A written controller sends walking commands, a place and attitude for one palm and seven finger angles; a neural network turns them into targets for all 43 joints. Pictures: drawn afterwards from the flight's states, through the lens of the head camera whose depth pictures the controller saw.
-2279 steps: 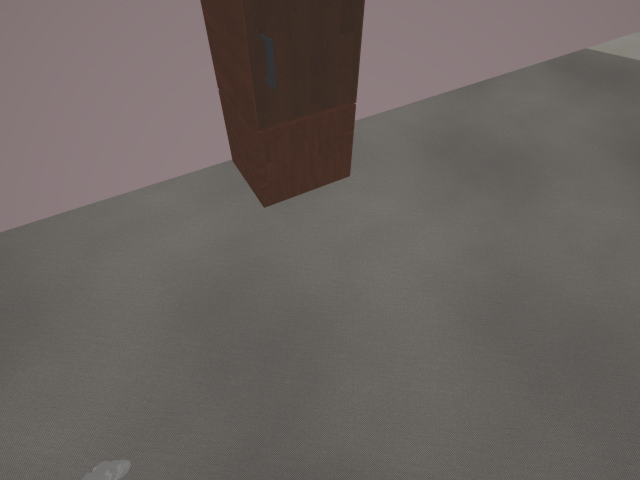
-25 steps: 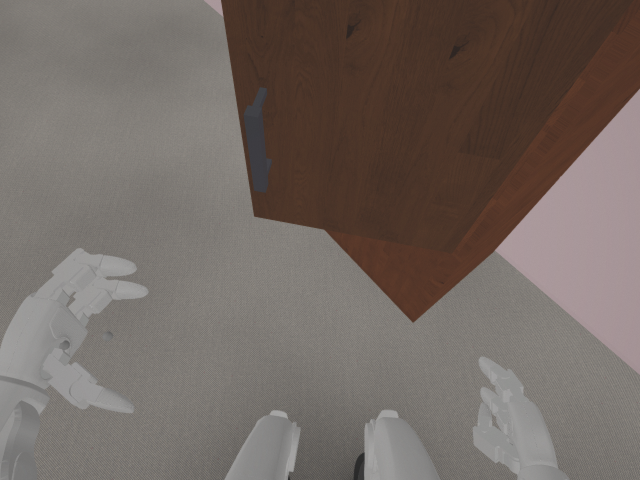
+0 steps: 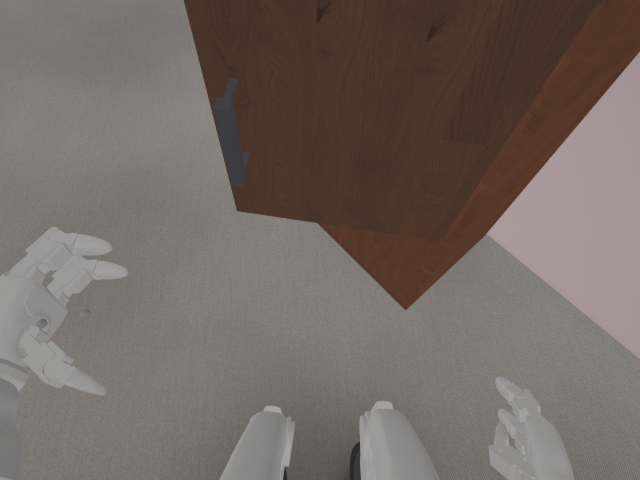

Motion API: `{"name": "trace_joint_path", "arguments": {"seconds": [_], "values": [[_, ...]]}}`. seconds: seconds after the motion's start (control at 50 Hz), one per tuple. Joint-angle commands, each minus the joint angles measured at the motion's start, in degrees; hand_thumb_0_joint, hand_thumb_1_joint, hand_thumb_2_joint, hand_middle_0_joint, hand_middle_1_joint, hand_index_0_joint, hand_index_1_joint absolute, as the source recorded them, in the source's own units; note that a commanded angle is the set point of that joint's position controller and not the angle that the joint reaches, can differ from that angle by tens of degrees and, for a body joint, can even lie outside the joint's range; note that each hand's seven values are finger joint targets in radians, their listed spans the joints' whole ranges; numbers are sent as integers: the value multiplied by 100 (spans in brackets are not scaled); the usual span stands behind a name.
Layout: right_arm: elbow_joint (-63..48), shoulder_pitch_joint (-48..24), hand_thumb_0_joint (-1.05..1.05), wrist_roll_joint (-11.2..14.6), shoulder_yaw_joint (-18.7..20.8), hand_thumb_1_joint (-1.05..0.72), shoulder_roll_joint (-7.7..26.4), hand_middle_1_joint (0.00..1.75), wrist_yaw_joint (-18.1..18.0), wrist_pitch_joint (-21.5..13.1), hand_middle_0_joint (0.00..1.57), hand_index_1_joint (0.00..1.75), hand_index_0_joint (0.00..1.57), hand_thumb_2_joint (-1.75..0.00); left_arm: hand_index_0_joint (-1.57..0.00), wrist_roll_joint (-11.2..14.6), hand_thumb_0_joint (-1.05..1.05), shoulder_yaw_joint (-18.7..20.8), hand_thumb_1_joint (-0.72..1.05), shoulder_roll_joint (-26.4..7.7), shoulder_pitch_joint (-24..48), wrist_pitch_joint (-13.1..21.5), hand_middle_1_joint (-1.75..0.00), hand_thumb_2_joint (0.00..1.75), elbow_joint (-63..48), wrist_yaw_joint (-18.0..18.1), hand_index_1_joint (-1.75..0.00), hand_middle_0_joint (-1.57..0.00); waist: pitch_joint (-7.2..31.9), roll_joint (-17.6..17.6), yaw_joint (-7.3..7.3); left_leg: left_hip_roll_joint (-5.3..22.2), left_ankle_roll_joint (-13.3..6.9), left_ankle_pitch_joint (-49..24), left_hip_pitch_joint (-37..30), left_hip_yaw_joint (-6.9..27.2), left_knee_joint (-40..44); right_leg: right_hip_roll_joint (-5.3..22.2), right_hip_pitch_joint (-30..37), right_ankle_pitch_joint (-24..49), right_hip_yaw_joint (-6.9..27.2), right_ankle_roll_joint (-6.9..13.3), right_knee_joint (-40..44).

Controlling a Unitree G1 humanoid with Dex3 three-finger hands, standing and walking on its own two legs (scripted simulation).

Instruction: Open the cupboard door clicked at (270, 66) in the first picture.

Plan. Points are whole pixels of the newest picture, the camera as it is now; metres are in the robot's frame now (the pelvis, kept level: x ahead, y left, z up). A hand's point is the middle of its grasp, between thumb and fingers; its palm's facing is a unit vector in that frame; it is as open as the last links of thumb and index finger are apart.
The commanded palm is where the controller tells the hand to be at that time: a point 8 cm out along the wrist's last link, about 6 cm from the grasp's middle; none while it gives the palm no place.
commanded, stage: raise the hand with hooked fingers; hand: left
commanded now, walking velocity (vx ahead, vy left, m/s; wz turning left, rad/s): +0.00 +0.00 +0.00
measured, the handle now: (236, 137) +0.56 +0.16 +0.03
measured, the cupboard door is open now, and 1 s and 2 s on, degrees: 40 40 40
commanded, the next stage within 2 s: move the hooked fingers beside the handle in 0.26 s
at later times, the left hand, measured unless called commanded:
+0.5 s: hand (90, 307) +0.29 +0.27 +0.04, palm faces -0.08 -1.00 -0.04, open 14.0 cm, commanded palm +0.28 +0.32 +0.05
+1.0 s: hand (128, 245) +0.37 +0.26 +0.03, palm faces -0.11 -0.99 -0.01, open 14.0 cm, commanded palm +0.36 +0.30 +0.04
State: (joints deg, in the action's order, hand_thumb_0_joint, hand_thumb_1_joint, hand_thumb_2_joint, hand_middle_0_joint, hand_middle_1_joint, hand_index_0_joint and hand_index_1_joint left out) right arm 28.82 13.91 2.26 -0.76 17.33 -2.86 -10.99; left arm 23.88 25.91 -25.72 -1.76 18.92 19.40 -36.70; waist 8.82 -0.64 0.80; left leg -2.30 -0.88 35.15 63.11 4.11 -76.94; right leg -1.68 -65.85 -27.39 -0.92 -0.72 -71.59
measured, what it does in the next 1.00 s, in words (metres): stands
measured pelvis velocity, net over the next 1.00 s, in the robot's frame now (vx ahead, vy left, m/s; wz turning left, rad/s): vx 0.00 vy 0.01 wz -0.01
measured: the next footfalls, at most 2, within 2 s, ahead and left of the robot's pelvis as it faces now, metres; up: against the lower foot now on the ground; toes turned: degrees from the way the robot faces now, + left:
none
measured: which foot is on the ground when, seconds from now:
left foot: down 0.00-1.00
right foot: down 0.00-1.00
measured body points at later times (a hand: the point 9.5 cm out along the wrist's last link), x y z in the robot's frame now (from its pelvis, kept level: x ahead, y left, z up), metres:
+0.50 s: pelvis +0.00 +0.00 +0.00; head +0.11 +0.02 +0.43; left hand +0.29 +0.33 +0.05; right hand +0.19 -0.25 -0.08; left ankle +0.01 +0.10 -0.61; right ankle +0.06 -0.13 -0.61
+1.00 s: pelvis +0.00 +0.01 -0.01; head +0.13 +0.04 +0.42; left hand +0.37 +0.31 +0.03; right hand +0.14 -0.26 -0.10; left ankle +0.01 +0.10 -0.61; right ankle +0.06 -0.13 -0.61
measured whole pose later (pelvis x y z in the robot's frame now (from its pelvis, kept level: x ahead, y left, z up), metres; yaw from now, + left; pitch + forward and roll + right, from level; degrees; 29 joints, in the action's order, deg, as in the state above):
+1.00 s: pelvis +0.00 +0.01 -0.01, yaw +0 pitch +24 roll -3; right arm 30.8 14.9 1.8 -2.2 16.8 -3.0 -5.8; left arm 17.7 24.0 -27.0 19.2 19.5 35.6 -33.2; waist 8.9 -0.2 3.1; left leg -2.5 -1.5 35.2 66.9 3.6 -78.1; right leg -1.5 -69.4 -27.2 -0.5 -1.4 -72.2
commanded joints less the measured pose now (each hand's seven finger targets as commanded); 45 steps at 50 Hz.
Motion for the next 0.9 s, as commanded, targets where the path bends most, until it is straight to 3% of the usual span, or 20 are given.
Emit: {"name": "trace_joint_path", "arguments": {"seconds": [0.0,0.02,0.18,0.22,0.34,0.36,0.4,0.46,0.64,0.76,0.82,0.84,0.88], "values": [[-809,20,0,18,389,-90,853,30,-91,-279,20,30,20,-90,-30,162,0,623,-50,-1419,694,406,-120,30,-1089,82,-120,-30,1916,-456,-107,86,33,-1838,-885,-134,1169,-34,1588,539,-110,278,799],[-795,36,0,20,379,-90,852,30,-90,-254,20,30,20,-90,-30,130,0,614,-50,-1424,680,413,-120,30,-1128,74,-120,-30,2041,-491,-114,103,41,-1850,-1010,-137,1216,-26,1615,569,-109,263,813],[-814,-1,0,28,359,-90,824,30,-120,-216,20,30,20,-90,-30,131,0,567,-50,-1348,647,408,-120,30,-1021,57,-120,-30,1944,-346,-83,97,-12,-1711,-873,-158,1179,-6,1684,520,-60,232,872],[-816,4,0,14,342,-90,833,30,-121,-214,20,30,20,-90,-30,126,0,614,-50,-1469,754,434,-120,30,-1124,32,-120,-30,2076,-464,-119,108,10,-1828,-976,-140,1176,-26,1710,598,-74,265,817],[-842,-1,0,24,343,-90,828,30,-124,-188,20,30,20,-90,-30,93,0,560,-50,-1404,665,367,-120,30,-1067,27,-120,-30,2025,-524,-114,108,47,-1953,-1103,-109,1225,-29,1608,704,-146,264,789],[-807,-12,0,21,330,-90,830,30,-134,-187,20,30,20,-90,-30,83,0,377,-50,-1239,951,362,-120,30,-1053,38,-120,-30,1934,-522,-16,102,23,-1788,-1045,-118,1187,-23,1470,602,-145,240,796],[-724,41,0,10,324,-90,856,30,-182,-199,20,30,20,-90,-30,80,0,383,-50,-1286,1384,395,-120,30,-906,86,-120,-30,1785,-374,62,106,22,-1681,-917,-69,1115,-60,1301,474,-173,269,742],[-653,51,0,12,312,-90,883,30,-210,-165,20,30,20,-90,-30,-40,0,271,-50,-1277,1786,372,-120,30,-632,93,-120,-30,1895,-428,82,102,9,-1423,-903,-92,1119,-1,1251,323,-127,252,752],[-677,122,0,-3,292,-90,874,30,-159,22,20,30,20,-90,-30,-197,0,458,-50,-1603,2159,256,-120,30,-364,217,-120,-30,2342,-556,-42,142,79,-2039,-1078,-104,1142,18,1472,791,-132,278,668],[-598,226,0,-3,273,-90,911,30,-124,164,20,30,20,-90,-30,-328,0,387,-50,-1600,2727,264,-120,30,169,316,-120,-30,2197,-453,78,165,67,-1827,-914,-95,1156,9,1292,668,-136,269,667],[-578,302,0,-16,290,-90,920,30,-116,197,20,30,20,-90,-30,-377,0,312,-50,-1621,3027,361,-120,30,96,296,-120,-30,2475,-643,91,184,111,-2055,-1201,-71,1164,-3,1248,774,-135,293,656],[-563,329,0,-9,297,-90,913,30,-111,219,20,30,20,-90,-30,-383,0,195,-50,-1450,2994,357,-120,30,227,291,-120,-30,2465,-629,133,181,118,-2128,-1238,-59,1164,4,1195,830,-158,285,639],[-464,365,0,-22,302,-90,931,30,-110,259,20,30,20,-90,-30,-434,0,165,-50,-1470,3359,381,-120,30,386,335,-120,-30,2424,-511,216,198,90,-2026,-1155,-53,1115,12,1105,802,-156,264,633]]}}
